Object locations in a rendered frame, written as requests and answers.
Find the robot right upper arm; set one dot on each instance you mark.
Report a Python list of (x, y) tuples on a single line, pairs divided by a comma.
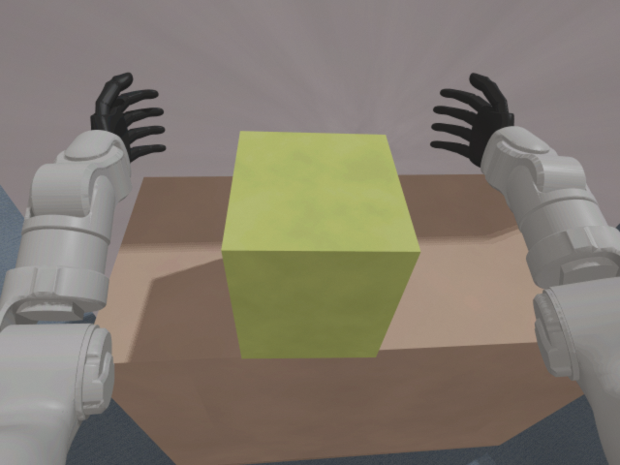
[(578, 333)]

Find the right robot forearm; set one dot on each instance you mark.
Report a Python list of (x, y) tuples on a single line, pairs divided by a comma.
[(567, 236)]

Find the right robot hand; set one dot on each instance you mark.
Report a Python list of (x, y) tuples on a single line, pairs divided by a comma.
[(490, 118)]

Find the left robot hand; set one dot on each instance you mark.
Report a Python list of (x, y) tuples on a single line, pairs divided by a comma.
[(109, 115)]

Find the pedestal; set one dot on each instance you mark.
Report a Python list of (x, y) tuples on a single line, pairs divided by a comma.
[(459, 367)]

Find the carton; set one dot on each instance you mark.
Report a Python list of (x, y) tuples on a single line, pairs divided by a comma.
[(318, 245)]

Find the robot left upper arm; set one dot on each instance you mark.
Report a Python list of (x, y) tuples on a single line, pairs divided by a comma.
[(52, 377)]

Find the left robot forearm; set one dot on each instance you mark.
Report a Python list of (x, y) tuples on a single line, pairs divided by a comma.
[(60, 269)]

